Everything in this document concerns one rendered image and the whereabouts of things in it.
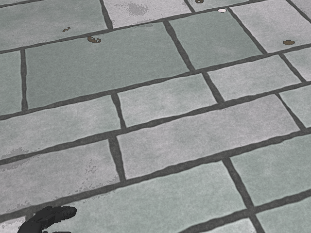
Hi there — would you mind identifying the robot left hand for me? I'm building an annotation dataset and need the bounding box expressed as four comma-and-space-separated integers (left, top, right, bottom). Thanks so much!
17, 206, 77, 233

